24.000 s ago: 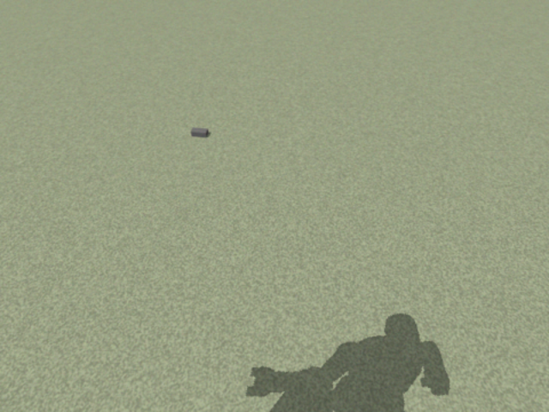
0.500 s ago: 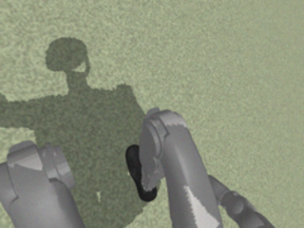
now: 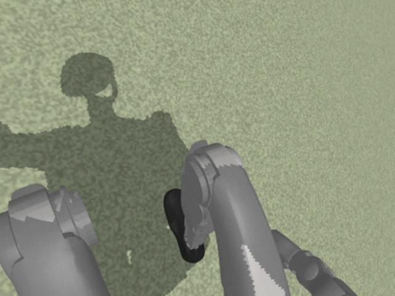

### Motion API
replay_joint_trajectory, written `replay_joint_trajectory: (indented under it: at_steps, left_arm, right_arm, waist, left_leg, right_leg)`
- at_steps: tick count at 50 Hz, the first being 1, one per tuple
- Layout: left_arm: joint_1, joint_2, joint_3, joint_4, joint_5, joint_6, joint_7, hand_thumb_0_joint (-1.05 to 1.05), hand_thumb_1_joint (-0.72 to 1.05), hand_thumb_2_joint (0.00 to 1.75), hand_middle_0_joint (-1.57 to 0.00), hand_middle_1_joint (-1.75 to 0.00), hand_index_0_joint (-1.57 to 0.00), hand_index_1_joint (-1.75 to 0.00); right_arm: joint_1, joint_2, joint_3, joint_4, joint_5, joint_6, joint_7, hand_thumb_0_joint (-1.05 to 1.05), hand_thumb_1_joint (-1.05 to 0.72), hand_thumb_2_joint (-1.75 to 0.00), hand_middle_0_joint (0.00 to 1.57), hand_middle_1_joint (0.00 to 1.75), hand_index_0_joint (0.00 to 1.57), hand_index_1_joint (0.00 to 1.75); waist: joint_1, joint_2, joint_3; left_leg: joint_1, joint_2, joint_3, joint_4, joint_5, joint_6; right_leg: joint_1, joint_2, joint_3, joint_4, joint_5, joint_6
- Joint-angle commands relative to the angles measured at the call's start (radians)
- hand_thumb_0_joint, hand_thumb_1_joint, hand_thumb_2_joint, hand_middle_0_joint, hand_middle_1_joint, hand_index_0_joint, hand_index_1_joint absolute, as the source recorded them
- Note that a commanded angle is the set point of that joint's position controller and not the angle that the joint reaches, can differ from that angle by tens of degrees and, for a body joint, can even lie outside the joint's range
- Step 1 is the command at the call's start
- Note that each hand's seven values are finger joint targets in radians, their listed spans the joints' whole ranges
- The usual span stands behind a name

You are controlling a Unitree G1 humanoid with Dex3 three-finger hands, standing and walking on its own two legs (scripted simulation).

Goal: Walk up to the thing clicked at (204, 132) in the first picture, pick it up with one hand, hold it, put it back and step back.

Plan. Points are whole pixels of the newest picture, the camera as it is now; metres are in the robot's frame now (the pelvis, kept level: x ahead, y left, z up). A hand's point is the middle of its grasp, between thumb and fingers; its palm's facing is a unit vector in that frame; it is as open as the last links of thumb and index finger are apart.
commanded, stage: close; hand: left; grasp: from above
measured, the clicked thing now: out of the picture +0.40 +0.45 -0.27
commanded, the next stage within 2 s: go down in 1.94 s
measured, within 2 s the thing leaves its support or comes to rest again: neither
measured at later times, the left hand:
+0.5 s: hand out of the picture +0.39 +0.43 -0.23, palm faces -0.44 -0.20 -0.87, open 8.1 cm
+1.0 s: hand out of the picture +0.39 +0.43 -0.22, palm faces -0.44 -0.19 -0.88, open 8.0 cm
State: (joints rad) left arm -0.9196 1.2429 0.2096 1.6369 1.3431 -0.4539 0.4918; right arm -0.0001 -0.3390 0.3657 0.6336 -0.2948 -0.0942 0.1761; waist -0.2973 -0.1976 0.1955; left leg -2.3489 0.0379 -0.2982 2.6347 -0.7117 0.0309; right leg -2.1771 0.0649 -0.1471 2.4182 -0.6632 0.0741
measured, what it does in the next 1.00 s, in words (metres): stands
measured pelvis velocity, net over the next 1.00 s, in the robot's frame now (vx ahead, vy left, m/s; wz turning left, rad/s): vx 0.00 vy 0.00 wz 0.00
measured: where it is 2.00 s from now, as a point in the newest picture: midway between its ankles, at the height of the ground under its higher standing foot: (141, 263)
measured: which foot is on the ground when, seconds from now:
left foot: down 0.00-1.00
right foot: down 0.00-1.00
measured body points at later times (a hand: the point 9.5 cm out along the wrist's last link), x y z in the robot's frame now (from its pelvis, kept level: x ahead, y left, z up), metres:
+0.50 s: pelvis +0.00 +0.00 +0.00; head +0.25 +0.17 +0.33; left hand +0.41 +0.43 -0.18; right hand +0.11 -0.25 -0.05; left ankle +0.07 +0.12 -0.25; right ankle +0.13 -0.14 -0.25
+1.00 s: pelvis +0.00 +0.00 +0.00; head +0.24 +0.17 +0.34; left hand +0.41 +0.43 -0.17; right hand +0.11 -0.25 -0.05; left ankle +0.07 +0.12 -0.25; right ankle +0.13 -0.14 -0.25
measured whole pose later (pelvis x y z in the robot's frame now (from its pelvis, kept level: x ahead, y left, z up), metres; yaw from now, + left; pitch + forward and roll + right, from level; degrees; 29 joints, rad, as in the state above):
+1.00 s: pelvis +0.00 +0.00 +0.00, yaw +0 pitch +22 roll -16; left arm -0.93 1.24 0.20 1.65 1.34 -0.43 0.49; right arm 0.01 -0.34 0.35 0.63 -0.29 -0.10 0.18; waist -0.30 -0.19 0.20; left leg -2.36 0.04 -0.29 2.63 -0.70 0.03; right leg -2.19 0.06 -0.14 2.42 -0.66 0.08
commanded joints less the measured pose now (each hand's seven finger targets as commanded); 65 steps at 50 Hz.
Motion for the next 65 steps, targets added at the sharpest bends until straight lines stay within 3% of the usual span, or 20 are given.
replay_joint_trajectory:
  at_steps: [1,5,9,10,13,18,19,23,26,30,33,42,43,45,49,53,54,59,63,65]
  left_arm:
    - [-0.182,0.322,0.039,-0.122,-0.02,-0.003,0.049,0.0,0.34,0.35,-0.76,-0.32,-0.76,-0.32]
    - [-0.183,0.301,0.021,-0.111,-0.012,0.008,0.054,0.0,0.36,0.31,-0.77,-0.3,-0.77,-0.29]
    - [-0.209,0.327,0.03,-0.128,-0.013,0.023,0.056,0.0,0.35,0.29,-0.76,-0.3,-0.76,-0.29]
    - [-0.203,0.315,0.036,-0.104,-0.029,0.023,0.054,0.0,0.36,0.28,-0.77,-0.29,-0.78,-0.28]
    - [-0.191,0.287,0.003,-0.071,-0.025,0.034,0.038,0.0,0.37,0.3,-0.79,-0.27,-0.79,-0.27]
    - [-0.182,0.307,0.018,-0.082,-0.037,0.03,0.028,0.0,0.39,0.27,-0.8,-0.27,-0.8,-0.26]
    - [-0.219,0.31,0.012,-0.147,-0.044,0.023,0.025,0.0,0.38,0.27,-0.8,-0.26,-0.8,-0.26]
    - [-0.153,0.295,0.018,-0.08,-0.045,0.017,0.017,0.0,0.37,0.29,-0.79,-0.25,-0.79,-0.25]
    - [-0.211,0.35,0.047,-0.163,-0.029,0.006,0.027,0.0,0.38,0.27,-0.79,-0.26,-0.8,-0.25]
    - [-0.174,0.315,0.035,-0.127,-0.02,0.004,0.031,0.0,0.37,0.29,-0.8,-0.23,-0.79,-0.24]
    - [-0.205,0.334,0.051,-0.141,-0.022,0.003,0.041,0.0,0.36,0.31,-0.8,-0.23,-0.79,-0.25]
    - [-0.203,0.283,0.002,-0.104,-0.025,0.019,0.036,0.0,0.37,0.28,-0.8,-0.24,-0.8,-0.24]
    - [-0.173,0.275,0.001,-0.06,-0.023,0.024,0.033,0.0,0.39,0.27,-0.81,-0.23,-0.81,-0.23]
    - [-0.212,0.295,0.013,-0.115,-0.04,0.013,0.037,0.0,0.39,0.27,-0.82,-0.22,-0.81,-0.23]
    - [-0.212,0.311,0.019,-0.132,-0.026,0.014,0.035,0.0,0.4,0.26,-0.81,-0.23,-0.82,-0.23]
    - [-0.184,0.297,0.02,-0.087,-0.021,0.015,0.041,0.0,0.38,0.27,-0.79,-0.26,-0.8,-0.25]
    - [-0.219,0.322,0.032,-0.16,-0.02,0.012,0.044,0.0,0.37,0.28,-0.8,-0.25,-0.79,-0.25]
    - [-0.189,0.286,0.017,-0.093,-0.021,0.017,0.048,0.0,0.37,0.29,-0.81,-0.24,-0.8,-0.25]
    - [-0.223,0.338,0.04,-0.158,-0.01,0.025,0.05,0.0,0.36,0.28,-0.8,-0.25,-0.79,-0.25]
    - [-0.184,0.313,0.033,-0.089,-0.014,0.035,0.048,0.0,0.36,0.28,-0.79,-0.25,-0.79,-0.25]
  right_arm:
    - [0.107,-0.348,-0.116,0.0,-0.002,0.0,-0.018,0.0,-0.88,-0.89,0.2,0.3,0.2,0.3]
    - [0.119,-0.35,-0.124,0.005,-0.009,-0.006,-0.015,0.0,-0.88,-0.89,0.2,0.3,0.2,0.3]
    - [0.138,-0.353,-0.125,0.007,-0.005,-0.011,-0.018,0.0,-0.88,-0.89,0.2,0.3,0.2,0.3]
    - [0.134,-0.352,-0.128,0.009,-0.004,-0.012,-0.019,0.0,-0.88,-0.89,0.2,0.3,0.2,0.3]
    - [0.13,-0.34,-0.117,0.003,0.006,-0.02,-0.018,0.0,-0.88,-0.89,0.2,0.3,0.2,0.3]
    - [0.12,-0.334,-0.107,-0.008,0.008,-0.015,-0.024,0.0,-0.88,-0.89,0.2,0.3,0.2,0.3]
    - [0.136,-0.353,-0.125,0.0,0.004,-0.016,-0.024,0.0,-0.88,-0.89,0.2,0.3,0.2,0.3]
    - [0.118,-0.336,-0.102,-0.006,0.01,-0.012,-0.022,0.0,-0.88,-0.89,0.2,0.3,0.2,0.3]
    - [0.137,-0.351,-0.122,0.002,0.005,-0.005,-0.022,0.0,-0.88,-0.89,0.2,0.3,0.2,0.3]
    - [0.137,-0.353,-0.119,-0.007,-0.001,0.001,-0.015,0.0,-0.88,-0.89,0.2,0.3,0.2,0.3]
    - [0.137,-0.351,-0.122,0.002,0.0,0.004,-0.016,0.0,-0.88,-0.89,0.2,0.3,0.2,0.3]
    - [0.138,-0.352,-0.126,-0.001,0.002,-0.008,-0.017,0.0,-0.88,-0.89,0.2,0.3,0.2,0.3]
    - [0.122,-0.331,-0.112,-0.006,0.006,-0.009,-0.016,0.0,-0.88,-0.89,0.2,0.3,0.2,0.3]
    - [0.128,-0.355,-0.126,0.0,0.006,-0.007,-0.02,0.0,-0.88,-0.89,0.2,0.3,0.2,0.3]
    - [0.134,-0.354,-0.126,-0.003,0.003,-0.012,-0.017,0.0,-0.88,-0.89,0.2,0.3,0.2,0.3]
    - [0.127,-0.337,-0.114,-0.003,0.006,-0.01,-0.02,0.0,-0.88,-0.89,0.2,0.3,0.2,0.3]
    - [0.142,-0.354,-0.128,0.009,0.002,-0.01,-0.021,0.0,-0.88,-0.89,0.2,0.3,0.2,0.3]
    - [0.128,-0.349,-0.125,0.003,0.001,-0.011,-0.016,0.0,-0.88,-0.89,0.2,0.3,0.2,0.3]
    - [0.143,-0.353,-0.128,0.004,-0.001,-0.013,-0.018,0.0,-0.88,-0.89,0.2,0.3,0.2,0.3]
    - [0.139,-0.344,-0.122,0.002,0.001,-0.016,-0.014,0.0,-0.88,-0.89,0.2,0.3,0.2,0.3]
  waist:
    - [-0.03,0.596,-0.578]
    - [-0.04,0.582,-0.577]
    - [-0.04,0.582,-0.597]
    - [-0.04,0.565,-0.588]
    - [-0.045,0.562,-0.559]
    - [-0.034,0.547,-0.593]
    - [-0.041,0.567,-0.593]
    - [-0.038,0.558,-0.598]
    - [-0.028,0.616,-0.624]
    - [-0.043,0.618,-0.594]
    - [-0.039,0.601,-0.609]
    - [-0.049,0.563,-0.566]
    - [-0.04,0.555,-0.566]
    - [-0.043,0.556,-0.584]
    - [-0.041,0.59,-0.602]
    - [-0.038,0.564,-0.59]
    - [-0.037,0.594,-0.608]
    - [-0.043,0.584,-0.577]
    - [-0.031,0.612,-0.623]
    - [-0.036,0.601,-0.602]
  left_leg:
    - [0.518,0.033,0.087,-0.32,0.248,-0.041]
    - [0.512,0.032,0.096,-0.306,0.224,-0.034]
    - [0.503,0.029,0.103,-0.303,0.237,-0.029]
    - [0.49,0.029,0.093,-0.309,0.227,-0.031]
    - [0.488,0.03,0.088,-0.314,0.2,-0.03]
    - [0.47,0.028,0.099,-0.31,0.196,-0.026]
    - [0.49,0.027,0.1,-0.31,0.209,-0.027]
    - [0.519,0.033,0.085,-0.31,0.249,-0.03]
    - [0.559,0.032,0.088,-0.32,0.282,-0.038]
    - [0.563,0.033,0.089,-0.318,0.296,-0.039]
    - [0.537,0.032,0.089,-0.313,0.288,-0.035]
    - [0.495,0.031,0.087,-0.317,0.205,-0.032]
    - [0.485,0.031,0.089,-0.318,0.192,-0.031]
    - [0.478,0.029,0.087,-0.322,0.193,-0.031]
    - [0.536,0.031,0.089,-0.315,0.241,-0.036]
    - [0.494,0.028,0.096,-0.313,0.217,-0.031]
    - [0.523,0.027,0.104,-0.309,0.249,-0.032]
    - [0.516,0.03,0.09,-0.319,0.238,-0.037]
    - [0.536,0.029,0.108,-0.312,0.254,-0.035]
    - [0.537,0.03,0.098,-0.312,0.268,-0.035]
  right_leg:
    - [0.19,0.024,-0.146,-0.144,0.219,-0.08]
    - [0.19,0.025,-0.139,-0.154,0.207,-0.078]
    - [0.205,0.025,-0.135,-0.161,0.219,-0.077]
    - [0.194,0.023,-0.141,-0.158,0.21,-0.078]
    - [0.178,0.022,-0.138,-0.16,0.185,-0.079]
    - [0.222,0.027,-0.131,-0.174,0.189,-0.079]
    - [0.211,0.024,-0.132,-0.166,0.202,-0.078]
    - [0.205,0.026,-0.141,-0.158,0.215,-0.077]
    - [0.21,0.021,-0.14,-0.149,0.24,-0.082]
    - [0.195,0.024,-0.146,-0.148,0.241,-0.079]
    - [0.205,0.023,-0.145,-0.154,0.245,-0.078]
    - [0.178,0.021,-0.142,-0.154,0.196,-0.078]
    - [0.181,0.024,-0.14,-0.162,0.179,-0.079]
    - [0.195,0.026,-0.142,-0.167,0.188,-0.078]
    - [0.195,0.021,-0.141,-0.151,0.219,-0.077]
    - [0.208,0.024,-0.137,-0.164,0.204,-0.079]
    - [0.209,0.025,-0.137,-0.165,0.225,-0.077]
    - [0.179,0.023,-0.146,-0.151,0.213,-0.081]
    - [0.212,0.024,-0.133,-0.161,0.228,-0.08]
    - [0.199,0.022,-0.136,-0.154,0.229,-0.081]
